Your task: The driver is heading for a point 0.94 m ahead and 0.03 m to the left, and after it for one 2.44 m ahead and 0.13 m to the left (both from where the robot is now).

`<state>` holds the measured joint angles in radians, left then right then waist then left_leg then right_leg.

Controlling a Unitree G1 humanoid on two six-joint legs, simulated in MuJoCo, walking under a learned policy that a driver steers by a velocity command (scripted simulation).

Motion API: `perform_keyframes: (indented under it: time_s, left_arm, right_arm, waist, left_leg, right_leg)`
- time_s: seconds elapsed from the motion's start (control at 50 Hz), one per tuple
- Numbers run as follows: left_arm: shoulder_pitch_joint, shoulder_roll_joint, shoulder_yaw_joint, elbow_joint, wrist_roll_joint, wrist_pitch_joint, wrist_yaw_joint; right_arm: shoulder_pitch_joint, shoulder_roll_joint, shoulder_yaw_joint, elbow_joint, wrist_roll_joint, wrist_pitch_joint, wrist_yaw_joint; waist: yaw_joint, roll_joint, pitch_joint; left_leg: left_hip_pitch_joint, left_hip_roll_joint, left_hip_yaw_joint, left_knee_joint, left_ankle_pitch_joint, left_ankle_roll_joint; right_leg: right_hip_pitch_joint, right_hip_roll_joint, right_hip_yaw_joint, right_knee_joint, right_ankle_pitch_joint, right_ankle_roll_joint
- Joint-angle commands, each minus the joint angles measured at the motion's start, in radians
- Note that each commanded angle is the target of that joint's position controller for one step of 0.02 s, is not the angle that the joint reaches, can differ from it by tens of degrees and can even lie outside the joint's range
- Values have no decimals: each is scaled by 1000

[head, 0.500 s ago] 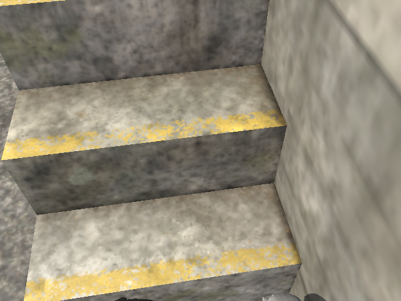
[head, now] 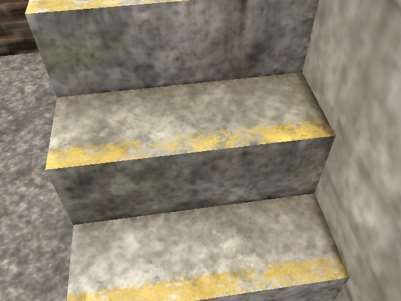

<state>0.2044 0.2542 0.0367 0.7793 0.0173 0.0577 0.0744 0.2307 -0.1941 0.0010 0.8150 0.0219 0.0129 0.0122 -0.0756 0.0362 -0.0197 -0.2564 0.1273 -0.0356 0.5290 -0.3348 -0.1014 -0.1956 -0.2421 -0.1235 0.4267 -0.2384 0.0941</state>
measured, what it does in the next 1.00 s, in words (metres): shifts its weight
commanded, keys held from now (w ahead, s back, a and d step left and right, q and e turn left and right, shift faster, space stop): w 1.00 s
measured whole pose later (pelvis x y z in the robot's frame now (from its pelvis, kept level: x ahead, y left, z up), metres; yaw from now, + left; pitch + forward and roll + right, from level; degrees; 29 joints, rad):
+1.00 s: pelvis -0.05 -0.02 +0.01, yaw -1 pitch +0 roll +1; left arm 0.38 0.21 0.01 0.94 0.02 0.04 0.07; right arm 0.18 -0.21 -0.01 1.04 0.04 -0.03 0.01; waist -0.01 0.01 0.03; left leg -0.24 0.12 -0.01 0.41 -0.18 -0.11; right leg -0.28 -0.12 0.09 0.44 -0.18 0.11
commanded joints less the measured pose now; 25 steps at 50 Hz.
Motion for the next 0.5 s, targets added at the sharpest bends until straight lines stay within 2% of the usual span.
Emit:
perform_keyframes:
  time_s: [0.02,0.04,0.06,0.08,0.1,0.12,0.14,0.16,0.18,0.2,0.24,0.26,0.34,0.4,0.42,0.44,0.46,0.5]
  left_arm:
    - [237,-18,-14,18,9,-41,-19]
    - [162,12,-16,32,-28,-41,-15]
    - [136,29,-13,34,-25,-33,-16]
    - [133,41,-15,48,-12,-26,-12]
    - [140,47,-15,53,-4,-25,-15]
    - [132,62,-13,59,-1,-27,-16]
    - [124,71,-8,78,-4,-32,-19]
    - [129,82,-8,97,-9,-32,-18]
    - [132,90,-4,113,-9,-36,-19]
    - [130,90,-7,130,-17,-53,-22]
    - [148,96,-5,168,-19,-68,-23]
    - [147,102,-4,178,-17,-69,-36]
    - [190,83,-9,207,-2,-65,-41]
    - [208,104,-5,228,-4,-73,-46]
    - [226,99,-5,237,-10,-76,-37]
    - [233,105,-5,243,-10,-76,-33]
    - [221,107,-8,247,-4,-74,-28]
    - [213,119,-6,249,1,-68,-23]
  right_arm:
    - [181,-128,-17,25,-24,-22,7]
    - [120,-92,-10,18,-50,-23,14]
    - [27,-61,2,2,-53,-25,11]
    - [-39,-65,4,-20,-49,-28,9]
    - [-75,-60,3,-28,-35,-31,11]
    - [-62,-66,2,-23,-31,-37,8]
    - [-36,-65,3,-21,-37,-39,-1]
    - [-15,-60,7,-15,-32,-48,-3]
    - [-13,-52,12,-17,-25,-54,-7]
    - [-6,-67,10,-15,-28,-51,-6]
    - [17,-69,8,-10,-27,-46,-6]
    - [17,-70,9,-4,-23,-47,-1]
    - [3,-66,9,15,-15,-49,2]
    - [8,-74,5,28,-13,-52,5]
    - [8,-72,2,33,-22,-51,3]
    - [11,-76,0,36,-21,-51,3]
    - [5,-82,-2,46,-22,-49,-4]
    - [5,-85,-2,50,-21,-46,-10]
  waist:
    - [58,175,-144]
    - [36,155,-40]
    - [63,143,22]
    - [67,163,73]
    - [87,159,100]
    - [68,153,100]
    - [60,109,95]
    - [54,136,81]
    - [52,120,59]
    - [47,114,51]
    - [33,101,39]
    - [22,96,52]
    - [42,66,56]
    - [41,20,46]
    - [54,19,30]
    - [52,7,26]
    - [51,-21,8]
    - [53,-27,7]
  left_leg:
    - [332,122,-138,-103,810,136]
    - [181,91,-129,-157,584,146]
    - [121,56,-81,-182,456,138]
    - [34,29,-40,-193,346,130]
    - [22,14,-14,-209,278,117]
    - [14,9,-21,-225,241,113]
    - [27,5,-13,-231,250,111]
    - [38,1,-11,-227,260,117]
    - [67,8,-14,-221,298,118]
    - [98,-7,-5,-211,333,121]
    - [119,-12,1,-214,342,123]
    - [114,-18,10,-216,290,131]
    - [83,-24,21,-241,215,128]
    - [83,-33,43,-233,273,116]
    - [82,-36,46,-232,325,110]
    - [85,-38,54,-230,341,106]
    - [89,-40,61,-226,337,105]
    - [72,-48,72,-223,296,99]
  right_leg:
    - [-173,102,36,66,-93,-41]
    - [-132,97,55,44,-97,-25]
    - [-144,89,76,18,-98,-19]
    - [-89,84,95,-39,-97,-18]
    - [-96,86,116,-63,-76,-11]
    - [-74,92,124,-68,-64,-15]
    - [-74,100,128,-74,-29,-16]
    - [-76,100,137,-76,-25,-17]
    - [-74,100,143,-84,-2,-18]
    - [-87,104,154,-97,32,-13]
    - [-80,107,157,-104,41,-11]
    - [-91,110,156,-99,7,-12]
    - [-64,115,163,-115,22,-15]
    - [-45,115,164,-114,99,-15]
    - [-25,112,164,-117,133,-15]
    - [-17,112,163,-115,158,-13]
    - [-16,114,156,-107,191,-16]
    - [-7,109,158,-100,225,-15]
Velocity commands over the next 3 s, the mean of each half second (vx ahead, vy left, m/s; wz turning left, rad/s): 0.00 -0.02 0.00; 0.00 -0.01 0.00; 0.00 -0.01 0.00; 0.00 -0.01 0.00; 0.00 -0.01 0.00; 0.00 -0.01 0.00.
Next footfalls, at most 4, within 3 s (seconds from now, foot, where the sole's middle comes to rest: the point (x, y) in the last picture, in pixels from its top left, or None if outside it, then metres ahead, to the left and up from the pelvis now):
none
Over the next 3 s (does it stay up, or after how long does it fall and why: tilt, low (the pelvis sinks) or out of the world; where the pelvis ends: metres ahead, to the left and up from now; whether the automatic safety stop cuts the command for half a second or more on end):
stays up -0.05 -0.01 0.01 its command is cut before an obstacle from the start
